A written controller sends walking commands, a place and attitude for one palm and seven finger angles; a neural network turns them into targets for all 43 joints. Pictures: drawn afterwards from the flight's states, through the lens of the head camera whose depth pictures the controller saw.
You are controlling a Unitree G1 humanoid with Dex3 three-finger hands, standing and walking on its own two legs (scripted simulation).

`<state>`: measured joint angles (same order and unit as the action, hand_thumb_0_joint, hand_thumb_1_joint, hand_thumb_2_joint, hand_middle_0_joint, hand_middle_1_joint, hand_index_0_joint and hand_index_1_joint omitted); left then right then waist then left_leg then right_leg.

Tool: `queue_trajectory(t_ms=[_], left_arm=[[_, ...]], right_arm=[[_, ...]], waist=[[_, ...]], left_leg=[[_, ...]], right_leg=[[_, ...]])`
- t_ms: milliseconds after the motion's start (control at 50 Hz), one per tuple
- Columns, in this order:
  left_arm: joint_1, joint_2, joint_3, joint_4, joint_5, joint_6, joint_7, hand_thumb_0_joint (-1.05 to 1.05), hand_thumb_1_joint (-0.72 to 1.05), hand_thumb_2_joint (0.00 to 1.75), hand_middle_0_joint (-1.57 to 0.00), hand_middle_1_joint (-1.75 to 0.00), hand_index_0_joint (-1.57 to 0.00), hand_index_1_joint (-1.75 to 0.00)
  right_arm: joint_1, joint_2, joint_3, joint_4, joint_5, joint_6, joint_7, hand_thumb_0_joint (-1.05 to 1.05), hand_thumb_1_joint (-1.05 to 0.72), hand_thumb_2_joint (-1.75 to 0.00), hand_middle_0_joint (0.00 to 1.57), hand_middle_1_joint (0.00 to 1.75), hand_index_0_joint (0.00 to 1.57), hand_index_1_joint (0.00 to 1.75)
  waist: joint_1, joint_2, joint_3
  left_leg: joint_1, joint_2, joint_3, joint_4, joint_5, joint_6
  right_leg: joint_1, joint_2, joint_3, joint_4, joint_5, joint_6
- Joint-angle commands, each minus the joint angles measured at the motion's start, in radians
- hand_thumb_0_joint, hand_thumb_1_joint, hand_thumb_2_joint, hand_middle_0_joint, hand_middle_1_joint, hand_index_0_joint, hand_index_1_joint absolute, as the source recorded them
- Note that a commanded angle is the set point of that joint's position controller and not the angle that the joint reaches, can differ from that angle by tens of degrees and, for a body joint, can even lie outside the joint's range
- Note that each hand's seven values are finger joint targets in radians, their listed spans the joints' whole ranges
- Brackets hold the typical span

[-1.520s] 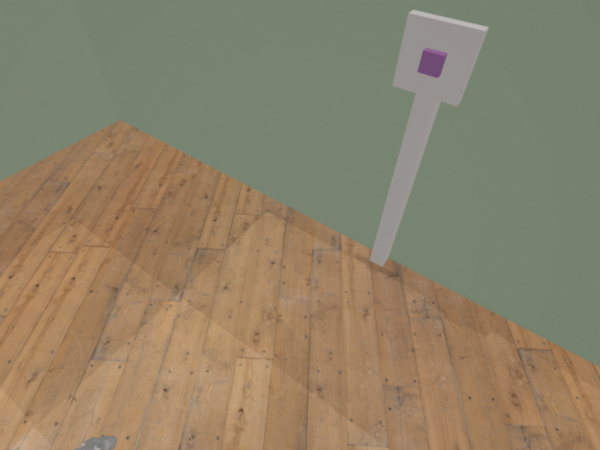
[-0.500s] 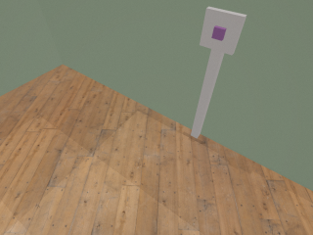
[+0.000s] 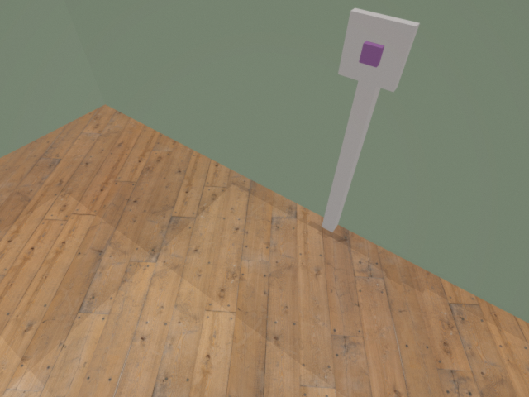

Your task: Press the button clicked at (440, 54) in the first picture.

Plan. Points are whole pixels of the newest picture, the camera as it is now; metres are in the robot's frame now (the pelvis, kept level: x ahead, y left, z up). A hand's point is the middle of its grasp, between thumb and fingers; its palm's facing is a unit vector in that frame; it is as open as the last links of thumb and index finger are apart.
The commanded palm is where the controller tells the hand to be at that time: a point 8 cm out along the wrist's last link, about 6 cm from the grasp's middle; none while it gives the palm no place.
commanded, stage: turn to face it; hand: left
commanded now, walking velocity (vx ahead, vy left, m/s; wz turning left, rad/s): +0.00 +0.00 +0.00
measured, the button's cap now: (371, 53) +0.97 -0.24 +0.09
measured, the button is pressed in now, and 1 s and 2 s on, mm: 0 0 0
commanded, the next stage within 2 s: take the last steps up to it in 1.02 s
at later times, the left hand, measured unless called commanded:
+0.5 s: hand out of the picture +0.07 +0.18 -0.19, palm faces -0.17 -0.95 -0.26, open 7.4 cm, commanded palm none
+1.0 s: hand out of the picture +0.14 +0.21 -0.19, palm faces -0.35 -0.91 -0.21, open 7.4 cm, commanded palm none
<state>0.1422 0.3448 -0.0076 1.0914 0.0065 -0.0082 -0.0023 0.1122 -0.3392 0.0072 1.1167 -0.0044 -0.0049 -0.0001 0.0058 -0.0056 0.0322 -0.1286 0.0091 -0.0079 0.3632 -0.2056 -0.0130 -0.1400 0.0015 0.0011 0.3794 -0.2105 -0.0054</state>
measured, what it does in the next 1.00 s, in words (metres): steps on the spot, turning right: left foot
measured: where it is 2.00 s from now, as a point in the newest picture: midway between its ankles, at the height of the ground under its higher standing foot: outside the picture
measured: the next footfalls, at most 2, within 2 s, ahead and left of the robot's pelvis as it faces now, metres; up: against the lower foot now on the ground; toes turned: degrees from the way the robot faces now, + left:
left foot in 0.88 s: +0.04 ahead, +0.13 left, +0.00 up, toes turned -20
right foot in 1.32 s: -0.06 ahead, -0.07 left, +0.00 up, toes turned -36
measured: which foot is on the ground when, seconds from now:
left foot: down 0.00-0.46, up 0.48-0.86, down 0.88-1.00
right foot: down 0.00-0.88, up 0.90-1.00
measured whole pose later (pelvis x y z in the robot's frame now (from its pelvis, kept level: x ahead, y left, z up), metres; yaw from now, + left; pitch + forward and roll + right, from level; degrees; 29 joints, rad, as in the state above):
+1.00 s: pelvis -0.01 +0.04 -0.01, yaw -25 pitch +1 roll -2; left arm 0.22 0.28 0.09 0.93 0.02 0.06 0.00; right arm 0.19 -0.18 -0.02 0.92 -0.02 0.01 -0.03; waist 0.01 -0.06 0.02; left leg -0.22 0.03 0.07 0.53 -0.32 0.03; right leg -0.49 0.06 0.07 1.01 -0.43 0.04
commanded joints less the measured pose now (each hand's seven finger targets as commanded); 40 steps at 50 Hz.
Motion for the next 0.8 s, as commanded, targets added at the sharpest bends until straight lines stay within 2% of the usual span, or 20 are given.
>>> queue_trajectory(t_ms=[0,40,100,140,240,280,300,320,340,380,400,420,440,460,480,500,540,580,720,780], left_arm=[[-0.043,0.206,0.041,-0.068,0.004,-0.021,0.013,0.0,0.9,0.9,-0.2,-0.3,-0.2,-0.3],[-0.044,0.204,0.043,-0.076,0.004,-0.015,0.012,0.0,0.9,0.9,-0.2,-0.3,-0.2,-0.3],[0.02,0.097,0.032,-0.085,0.004,0.019,0.018,0.0,0.9,0.9,-0.2,-0.3,-0.2,-0.3],[0.038,0.104,0.041,-0.112,0.008,0.031,0.018,0.0,0.9,0.9,-0.2,-0.3,-0.2,-0.3],[0.042,0.093,0.062,-0.186,0.013,0.049,0.006,0.0,0.9,0.9,-0.2,-0.3,-0.2,-0.3],[0.045,0.062,0.064,-0.212,0.011,0.053,0.0,0.0,0.9,0.9,-0.2,-0.3,-0.2,-0.3],[0.045,0.039,0.066,-0.222,0.011,0.056,-0.003,0.0,0.9,0.9,-0.2,-0.3,-0.2,-0.3],[0.053,0.029,0.074,-0.231,0.012,0.061,-0.004,0.0,0.9,0.9,-0.2,-0.3,-0.2,-0.3],[0.055,0.022,0.08,-0.241,0.012,0.061,-0.006,0.0,0.9,0.9,-0.2,-0.3,-0.2,-0.3],[0.122,-0.004,0.084,-0.234,0.013,0.053,-0.013,0.0,0.9,0.9,-0.2,-0.3,-0.2,-0.3],[0.184,-0.008,0.088,-0.217,0.014,0.045,-0.015,0.0,0.9,0.9,-0.2,-0.3,-0.2,-0.3],[0.24,0.049,0.098,-0.205,0.021,0.029,-0.01,0.0,0.9,0.9,-0.2,-0.3,-0.2,-0.3],[0.247,0.16,0.115,-0.21,0.028,0.011,0.008,0.0,0.9,0.9,-0.2,-0.3,-0.2,-0.3],[0.264,0.156,0.109,-0.224,0.01,0.019,0.018,0.0,0.9,0.9,-0.2,-0.3,-0.2,-0.3],[0.202,0.139,0.116,-0.234,0.017,0.023,0.02,0.0,0.9,0.9,-0.2,-0.3,-0.2,-0.3],[0.152,0.11,0.108,-0.246,0.015,0.024,0.019,0.0,0.9,0.9,-0.2,-0.3,-0.2,-0.3],[0.106,0.069,0.099,-0.258,0.012,0.02,0.017,0.0,0.9,0.9,-0.2,-0.3,-0.2,-0.3],[0.119,0.061,0.1,-0.249,0.014,0.017,0.019,0.0,0.9,0.9,-0.2,-0.3,-0.2,-0.3],[0.163,0.071,0.113,-0.228,0.021,0.028,0.019,0.0,0.9,0.9,-0.2,-0.3,-0.2,-0.3],[0.123,0.081,0.117,-0.236,0.025,0.035,0.021,0.0,0.9,0.9,-0.2,-0.3,-0.2,-0.3]], right_arm=[[-0.046,-0.206,-0.041,-0.066,-0.003,-0.027,-0.012,0.0,-0.9,-0.9,0.2,0.3,0.2,0.3],[-0.037,-0.204,-0.045,-0.067,-0.005,-0.027,-0.017,0.0,-0.9,-0.9,0.2,0.3,0.2,0.3],[0.033,-0.088,-0.032,-0.077,-0.006,-0.006,-0.025,0.0,-0.9,-0.9,0.2,0.3,0.2,0.3],[0.047,-0.091,-0.046,-0.103,-0.006,0.005,-0.03,0.0,-0.9,-0.9,0.2,0.3,0.2,0.3],[0.05,-0.098,-0.072,-0.173,-0.008,0.016,-0.034,0.0,-0.9,-0.9,0.2,0.3,0.2,0.3],[0.051,-0.117,-0.083,-0.192,-0.01,0.012,-0.035,0.0,-0.9,-0.9,0.2,0.3,0.2,0.3],[0.048,-0.123,-0.089,-0.197,-0.01,0.006,-0.035,0.0,-0.9,-0.9,0.2,0.3,0.2,0.3],[0.036,-0.119,-0.091,-0.209,-0.011,0.002,-0.034,0.0,-0.9,-0.9,0.2,0.3,0.2,0.3],[0.024,-0.112,-0.092,-0.221,-0.014,-0.001,-0.035,0.0,-0.9,-0.9,0.2,0.3,0.2,0.3],[-0.012,-0.11,-0.099,-0.234,-0.021,0.0,-0.036,0.0,-0.9,-0.9,0.2,0.3,0.2,0.3],[-0.017,-0.107,-0.103,-0.234,-0.019,0.006,-0.033,0.0,-0.9,-0.9,0.2,0.3,0.2,0.3],[-0.001,-0.072,-0.099,-0.24,-0.011,0.017,-0.028,0.0,-0.9,-0.9,0.2,0.3,0.2,0.3],[0.021,0.021,-0.082,-0.28,-0.007,0.019,-0.021,0.0,-0.9,-0.9,0.2,0.3,0.2,0.3],[0.003,-0.014,-0.083,-0.292,-0.005,0.027,-0.026,0.0,-0.9,-0.9,0.2,0.3,0.2,0.3],[-0.021,0.005,-0.087,-0.286,-0.005,0.026,-0.026,0.0,-0.9,-0.9,0.2,0.3,0.2,0.3],[-0.028,-0.006,-0.088,-0.277,-0.008,0.027,-0.024,0.0,-0.9,-0.9,0.2,0.3,0.2,0.3],[0.018,0.0,-0.089,-0.248,-0.014,0.025,-0.021,0.0,-0.9,-0.9,0.2,0.3,0.2,0.3],[0.034,0.014,-0.085,-0.234,-0.013,0.025,-0.022,0.0,-0.9,-0.9,0.2,0.3,0.2,0.3],[0.002,0.033,-0.077,-0.257,-0.004,0.019,-0.031,0.0,-0.9,-0.9,0.2,0.3,0.2,0.3],[0.049,0.04,-0.074,-0.252,0.004,0.01,-0.037,0.0,-0.9,-0.9,0.2,0.3,0.2,0.3]], waist=[[-0.004,0.001,-0.05],[-0.007,0.005,-0.058],[-0.012,-0.008,-0.069],[-0.014,-0.021,-0.058],[-0.02,0.022,-0.037],[-0.019,0.134,-0.031],[-0.016,0.217,-0.029],[-0.009,0.239,-0.031],[0.0,0.199,-0.025],[0.037,0.146,-0.048],[0.064,0.117,-0.066],[0.081,-0.065,-0.059],[0.058,-0.379,-0.027],[0.073,-0.222,-0.058],[0.047,-0.19,-0.041],[0.039,-0.177,-0.006],[0.004,-0.114,-0.046],[0.008,-0.102,-0.083],[0.037,-0.128,-0.113],[0.013,-0.146,-0.12]], left_leg=[[0.005,0.106,-0.092,-0.048,0.132,0.036],[0.029,0.113,-0.071,-0.026,0.151,0.033],[0.019,0.12,-0.013,0.044,0.18,0.012],[0.003,0.126,0.008,0.085,0.169,0.012],[-0.041,0.164,-0.009,0.105,0.02,0.032],[-0.051,0.25,-0.084,0.026,0.019,0.08],[-0.062,0.332,-0.134,-0.027,0.106,0.135],[-0.078,0.385,-0.143,-0.043,0.191,0.185],[-0.097,0.392,-0.116,-0.016,0.263,0.196],[-0.113,0.352,-0.014,0.104,0.301,0.142],[-0.139,0.305,0.05,0.22,0.245,0.094],[-0.232,0.198,0.139,0.466,0.05,0.01],[-0.513,0.032,0.14,0.728,-0.382,-0.055],[-0.461,0.062,0.002,0.796,-0.382,-0.044],[-0.478,0.064,-0.028,0.829,-0.336,-0.038],[-0.479,0.075,-0.034,0.833,-0.269,-0.04],[-0.439,0.076,-0.017,0.796,-0.175,-0.052],[-0.404,0.065,-0.001,0.74,-0.162,-0.056],[-0.345,0.031,0.013,0.508,-0.215,-0.048],[-0.231,0.015,0.017,0.33,-0.218,-0.031]], right_leg=[[-0.003,-0.126,0.113,-0.075,0.123,-0.027],[-0.02,-0.121,0.128,-0.056,0.18,-0.031],[-0.047,-0.116,0.144,0.017,0.282,-0.021],[-0.082,-0.109,0.163,0.06,0.316,-0.026],[-0.216,-0.064,0.185,0.155,0.184,-0.029],[-0.265,0.001,0.108,0.316,0.095,-0.005],[-0.286,0.024,0.039,0.467,-0.141,0.014],[-0.295,0.006,0.017,0.591,-0.292,0.026],[-0.28,-0.029,0.034,0.598,-0.328,0.023],[-0.175,-0.045,-0.005,0.432,-0.256,0.015],[-0.091,-0.036,-0.027,0.284,-0.131,0.018],[-0.013,-0.101,0.083,0.059,0.087,0.003],[0.035,-0.354,0.535,-0.064,0.389,-0.095],[-0.032,-0.404,0.529,-0.079,0.358,-0.2],[-0.063,-0.337,0.515,-0.076,0.218,-0.204],[-0.102,-0.296,0.474,-0.083,0.133,-0.189],[-0.078,-0.232,0.366,-0.055,0.178,-0.166],[-0.048,-0.208,0.329,-0.03,0.257,-0.161],[0.009,-0.197,0.391,-0.012,0.321,-0.189],[-0.045,-0.191,0.415,0.011,0.349,-0.179]])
